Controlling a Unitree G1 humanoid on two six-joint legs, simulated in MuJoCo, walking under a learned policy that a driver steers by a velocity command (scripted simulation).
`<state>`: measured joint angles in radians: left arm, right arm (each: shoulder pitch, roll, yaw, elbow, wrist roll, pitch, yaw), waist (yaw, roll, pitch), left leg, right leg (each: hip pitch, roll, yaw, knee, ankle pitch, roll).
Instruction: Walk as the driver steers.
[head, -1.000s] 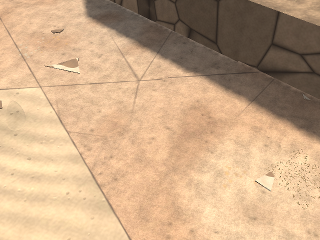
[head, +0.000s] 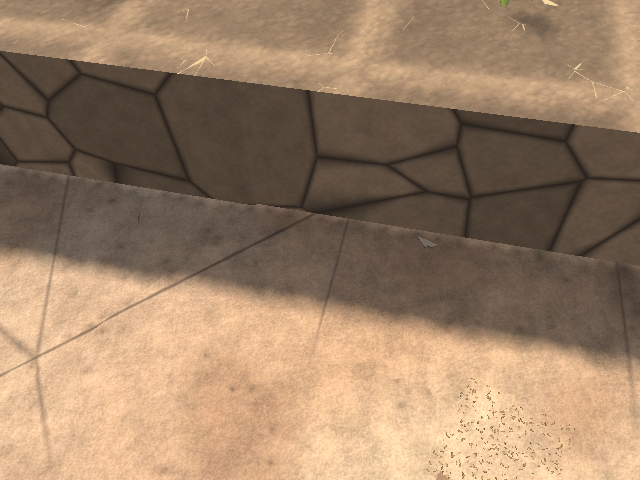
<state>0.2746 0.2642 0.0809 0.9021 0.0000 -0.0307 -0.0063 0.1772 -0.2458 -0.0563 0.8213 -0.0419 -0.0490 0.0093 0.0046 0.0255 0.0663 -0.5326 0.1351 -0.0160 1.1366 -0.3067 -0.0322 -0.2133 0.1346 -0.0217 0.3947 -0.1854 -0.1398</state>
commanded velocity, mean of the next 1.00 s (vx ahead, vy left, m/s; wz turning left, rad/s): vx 0.25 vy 0.00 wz -0.20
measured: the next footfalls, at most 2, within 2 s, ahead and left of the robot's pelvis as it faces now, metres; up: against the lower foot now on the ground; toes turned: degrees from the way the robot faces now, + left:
left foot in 0.36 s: +0.39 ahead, +0.11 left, +0.00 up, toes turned -7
right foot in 0.78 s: +0.36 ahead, -0.10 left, +0.00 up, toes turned -8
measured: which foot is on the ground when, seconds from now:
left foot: up 0.00-0.34, down 0.36-1.00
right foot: down 0.00-0.36, up 0.38-0.76, down 0.78-1.00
